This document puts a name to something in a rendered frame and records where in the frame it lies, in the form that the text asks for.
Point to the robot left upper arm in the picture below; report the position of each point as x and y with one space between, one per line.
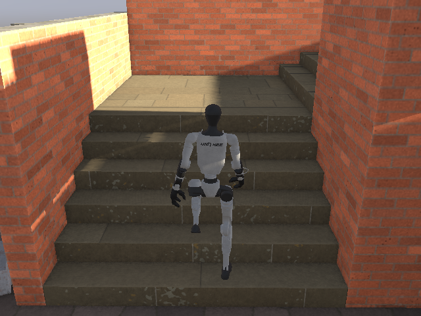
187 150

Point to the robot right forearm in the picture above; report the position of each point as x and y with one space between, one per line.
239 172

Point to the right robot thigh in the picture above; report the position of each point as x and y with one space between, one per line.
226 199

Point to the robot right upper arm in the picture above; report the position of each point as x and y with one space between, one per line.
234 149

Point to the robot left forearm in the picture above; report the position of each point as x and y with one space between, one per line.
179 177

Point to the left robot hand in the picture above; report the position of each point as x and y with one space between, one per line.
174 197

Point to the robot left shin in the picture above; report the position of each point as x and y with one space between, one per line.
196 209

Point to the right robot hand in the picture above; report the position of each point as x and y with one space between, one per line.
241 182

